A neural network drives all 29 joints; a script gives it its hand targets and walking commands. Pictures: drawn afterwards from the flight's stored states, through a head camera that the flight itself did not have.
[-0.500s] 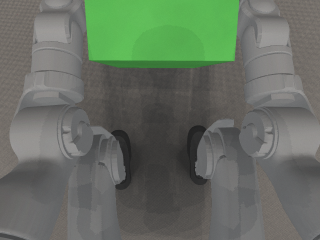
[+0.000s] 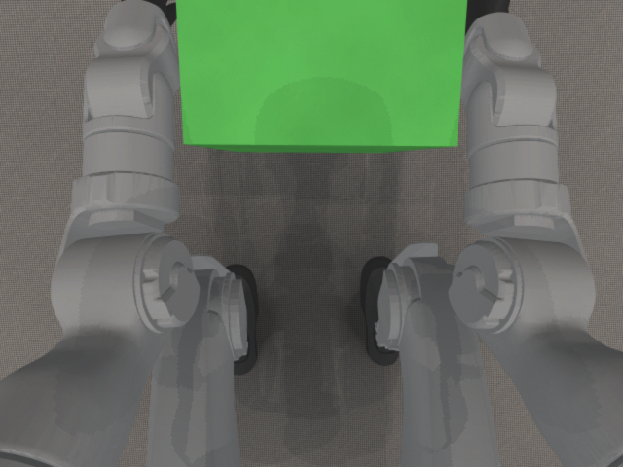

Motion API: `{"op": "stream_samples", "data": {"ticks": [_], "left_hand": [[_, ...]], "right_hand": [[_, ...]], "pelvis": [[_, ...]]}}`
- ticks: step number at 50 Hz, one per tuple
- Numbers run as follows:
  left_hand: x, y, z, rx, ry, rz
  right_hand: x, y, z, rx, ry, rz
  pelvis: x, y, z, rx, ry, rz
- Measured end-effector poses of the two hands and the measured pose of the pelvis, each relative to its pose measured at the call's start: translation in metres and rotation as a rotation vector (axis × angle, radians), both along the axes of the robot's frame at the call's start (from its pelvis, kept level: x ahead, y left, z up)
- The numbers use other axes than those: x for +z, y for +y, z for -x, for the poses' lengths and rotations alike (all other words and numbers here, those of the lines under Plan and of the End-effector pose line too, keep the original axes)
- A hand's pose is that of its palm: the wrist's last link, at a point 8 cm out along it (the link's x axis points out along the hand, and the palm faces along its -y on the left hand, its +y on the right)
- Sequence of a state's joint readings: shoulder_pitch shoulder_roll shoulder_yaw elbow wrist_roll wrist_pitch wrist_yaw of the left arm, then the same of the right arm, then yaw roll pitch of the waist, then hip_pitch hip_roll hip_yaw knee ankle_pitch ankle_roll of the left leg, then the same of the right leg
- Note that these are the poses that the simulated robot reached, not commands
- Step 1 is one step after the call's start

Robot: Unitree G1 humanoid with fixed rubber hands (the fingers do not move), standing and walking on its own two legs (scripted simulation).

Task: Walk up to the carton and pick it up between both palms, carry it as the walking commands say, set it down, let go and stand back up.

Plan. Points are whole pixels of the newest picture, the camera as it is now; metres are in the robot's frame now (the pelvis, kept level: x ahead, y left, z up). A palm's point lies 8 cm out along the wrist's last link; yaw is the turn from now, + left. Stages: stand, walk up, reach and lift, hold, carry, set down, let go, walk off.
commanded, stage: reach and lift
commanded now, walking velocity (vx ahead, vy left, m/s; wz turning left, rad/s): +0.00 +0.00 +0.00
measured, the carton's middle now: (314, 38) +0.55 -0.02 -0.17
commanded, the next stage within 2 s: none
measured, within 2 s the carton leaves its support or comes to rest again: neither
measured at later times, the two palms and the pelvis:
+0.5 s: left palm out of the picture +0.54 +0.14 -0.03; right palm (526, 11) +0.51 -0.17 -0.03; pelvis +0.00 +0.00 +0.05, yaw +0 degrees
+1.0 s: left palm out of the picture +0.51 +0.14 +0.05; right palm out of the picture +0.49 -0.17 +0.05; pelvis +0.00 +0.00 +0.11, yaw +0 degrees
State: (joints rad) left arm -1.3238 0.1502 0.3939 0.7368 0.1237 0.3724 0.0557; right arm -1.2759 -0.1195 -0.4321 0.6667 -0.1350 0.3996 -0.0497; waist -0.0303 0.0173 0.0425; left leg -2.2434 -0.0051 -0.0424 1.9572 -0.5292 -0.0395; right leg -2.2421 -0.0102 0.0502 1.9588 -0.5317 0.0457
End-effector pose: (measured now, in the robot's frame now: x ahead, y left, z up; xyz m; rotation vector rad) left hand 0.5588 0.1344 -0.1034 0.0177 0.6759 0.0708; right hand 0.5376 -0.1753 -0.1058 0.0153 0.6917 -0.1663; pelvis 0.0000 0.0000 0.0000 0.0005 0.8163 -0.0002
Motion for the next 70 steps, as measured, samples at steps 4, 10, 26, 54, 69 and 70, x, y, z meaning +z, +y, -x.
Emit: {"op": "stream_samples", "data": {"ticks": [4, 10, 26, 54, 69, 70], "left_hand": [[0.013, -0.001, 0.004, 0.004, 0.001, 0.007], [0.034, -0.001, 0.011, 0.006, 0.006, 0.014], [0.081, 0.003, 0.024, 0.002, 0.012, 0.015], [0.166, 0.006, 0.049, -0.004, 0.017, 0.013], [0.211, 0.007, 0.064, -0.003, 0.019, 0.013], [0.214, 0.007, 0.065, -0.003, 0.02, 0.012]], "right_hand": [[0.014, -0.001, 0.004, -0.001, 0.001, -0.003], [0.035, -0.002, 0.011, -0.003, 0.006, -0.006], [0.079, 0.002, 0.026, -0.005, 0.012, -0.016], [0.164, 0.004, 0.051, -0.006, 0.017, -0.025], [0.209, 0.005, 0.065, -0.008, 0.018, -0.034], [0.212, 0.005, 0.065, -0.008, 0.018, -0.035]], "pelvis": [[0.008, 0.0, 0.0, 0.001, 0.008, 0.001], [0.021, -0.001, 0.003, 0.001, 0.012, 0.001], [0.053, -0.002, 0.004, 0.002, 0.009, 0.001], [0.118, -0.001, -0.005, 0.0, -0.042, 0.004], [0.154, -0.001, -0.013, -0.003, -0.094, 0.004], [0.156, -0.001, -0.014, -0.003, -0.098, 0.004]]}}
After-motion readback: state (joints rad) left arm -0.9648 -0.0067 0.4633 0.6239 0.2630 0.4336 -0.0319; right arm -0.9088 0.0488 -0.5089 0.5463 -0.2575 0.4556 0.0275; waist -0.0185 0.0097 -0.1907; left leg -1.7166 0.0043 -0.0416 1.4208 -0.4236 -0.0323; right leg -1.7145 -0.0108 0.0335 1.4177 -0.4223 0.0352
